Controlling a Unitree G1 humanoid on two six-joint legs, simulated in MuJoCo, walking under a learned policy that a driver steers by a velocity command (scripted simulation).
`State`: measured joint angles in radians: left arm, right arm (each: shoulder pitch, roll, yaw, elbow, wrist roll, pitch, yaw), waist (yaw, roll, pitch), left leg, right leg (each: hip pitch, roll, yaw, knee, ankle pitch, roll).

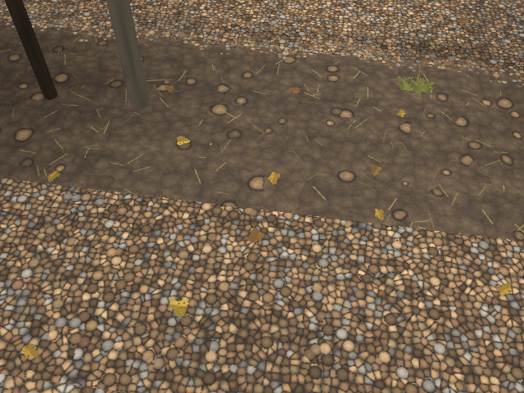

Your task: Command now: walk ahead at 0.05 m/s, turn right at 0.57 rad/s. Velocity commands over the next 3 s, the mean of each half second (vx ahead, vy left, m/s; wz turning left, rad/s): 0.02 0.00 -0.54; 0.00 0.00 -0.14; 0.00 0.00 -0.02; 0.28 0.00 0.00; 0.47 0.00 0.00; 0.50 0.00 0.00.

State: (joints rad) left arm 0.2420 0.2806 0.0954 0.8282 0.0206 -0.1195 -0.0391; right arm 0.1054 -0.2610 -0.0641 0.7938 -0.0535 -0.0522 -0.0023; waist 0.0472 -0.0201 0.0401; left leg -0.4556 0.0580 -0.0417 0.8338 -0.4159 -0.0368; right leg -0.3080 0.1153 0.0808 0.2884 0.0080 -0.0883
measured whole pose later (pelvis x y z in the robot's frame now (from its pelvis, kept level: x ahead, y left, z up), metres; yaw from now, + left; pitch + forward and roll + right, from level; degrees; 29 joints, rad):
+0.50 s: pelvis +0.04 +0.05 +0.01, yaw -16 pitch +0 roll -1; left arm 0.16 0.28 0.05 0.77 0.05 -0.02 -0.06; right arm 0.26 -0.29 -0.07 0.70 -0.04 -0.11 -0.02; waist -0.04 -0.01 0.09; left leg -0.04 0.02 0.17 0.17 -0.13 0.05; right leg -0.40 -0.05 -0.03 0.71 -0.24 0.06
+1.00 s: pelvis +0.04 +0.00 -0.01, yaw -19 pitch -2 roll -1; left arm 0.11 0.26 0.04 0.77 0.01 -0.08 -0.10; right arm 0.22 -0.29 -0.02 0.82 -0.02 -0.08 0.06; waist -0.02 0.02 0.10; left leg -0.25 0.09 0.06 0.54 -0.26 -0.04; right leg -0.25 0.05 -0.02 0.50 -0.22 -0.04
